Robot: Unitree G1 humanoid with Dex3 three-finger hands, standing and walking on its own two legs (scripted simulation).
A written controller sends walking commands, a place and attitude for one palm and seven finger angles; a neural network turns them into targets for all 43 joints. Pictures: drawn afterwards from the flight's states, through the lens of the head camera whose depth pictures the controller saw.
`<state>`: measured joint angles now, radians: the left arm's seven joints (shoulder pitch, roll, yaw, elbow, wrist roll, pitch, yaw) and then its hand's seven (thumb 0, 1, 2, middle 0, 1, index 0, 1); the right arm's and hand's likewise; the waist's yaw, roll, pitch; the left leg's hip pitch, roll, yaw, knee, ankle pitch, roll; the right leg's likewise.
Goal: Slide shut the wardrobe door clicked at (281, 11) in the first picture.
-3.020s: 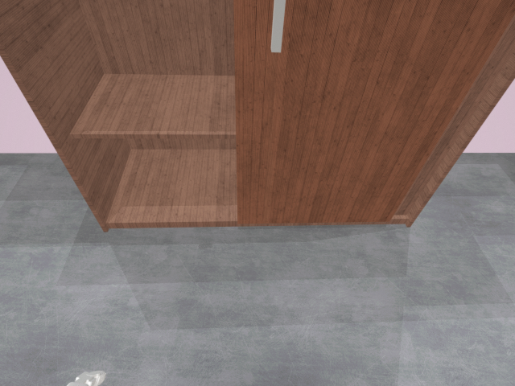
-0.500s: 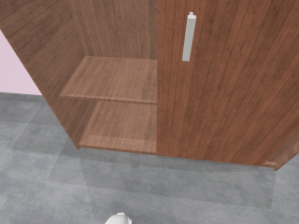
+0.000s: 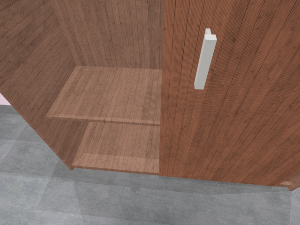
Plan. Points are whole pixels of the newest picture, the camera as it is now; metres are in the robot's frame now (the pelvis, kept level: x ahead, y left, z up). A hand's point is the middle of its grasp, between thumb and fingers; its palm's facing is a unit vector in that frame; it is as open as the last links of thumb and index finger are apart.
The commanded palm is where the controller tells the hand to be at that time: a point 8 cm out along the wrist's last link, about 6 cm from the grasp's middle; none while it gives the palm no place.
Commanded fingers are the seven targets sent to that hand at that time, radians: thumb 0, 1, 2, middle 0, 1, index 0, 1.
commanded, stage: come to a stop and stand still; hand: right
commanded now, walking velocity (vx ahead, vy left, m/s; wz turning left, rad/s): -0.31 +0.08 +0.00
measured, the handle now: (203, 60) +0.48 -0.11 +0.20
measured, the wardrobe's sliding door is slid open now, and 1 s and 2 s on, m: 0.61 0.61 0.61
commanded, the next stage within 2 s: look again from close up in 2.00 s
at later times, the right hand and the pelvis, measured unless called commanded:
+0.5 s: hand out of the picture +0.02 -0.16 -0.18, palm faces +0.01 +0.96 -0.27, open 7.4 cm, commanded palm none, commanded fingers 0.00 -0.90 -0.90 0.20 0.30 0.20 0.30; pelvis -0.03 +0.03 -0.02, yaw +1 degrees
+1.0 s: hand out of the picture -0.02 -0.13 -0.17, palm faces +0.03 +0.98 -0.21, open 7.4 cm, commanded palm none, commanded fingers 0.00 -0.90 -0.90 0.20 0.30 0.20 0.30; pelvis -0.04 +0.05 +0.00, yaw +0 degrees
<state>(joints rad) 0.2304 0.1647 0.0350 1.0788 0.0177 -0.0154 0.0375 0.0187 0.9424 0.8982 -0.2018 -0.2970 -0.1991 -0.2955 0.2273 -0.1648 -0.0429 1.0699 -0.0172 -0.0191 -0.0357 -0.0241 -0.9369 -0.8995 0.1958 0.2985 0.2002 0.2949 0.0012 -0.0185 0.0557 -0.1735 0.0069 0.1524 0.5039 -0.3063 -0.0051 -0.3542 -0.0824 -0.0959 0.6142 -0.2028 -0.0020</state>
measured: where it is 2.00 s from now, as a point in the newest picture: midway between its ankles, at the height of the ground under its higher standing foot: outside the picture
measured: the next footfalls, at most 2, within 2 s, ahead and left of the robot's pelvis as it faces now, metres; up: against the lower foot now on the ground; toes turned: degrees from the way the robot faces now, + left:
left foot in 0.38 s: +0.01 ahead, +0.17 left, +0.00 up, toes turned +1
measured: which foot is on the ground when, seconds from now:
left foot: down 0.00-0.02, up 0.04-0.36, down 0.38-1.00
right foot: down 0.00-1.00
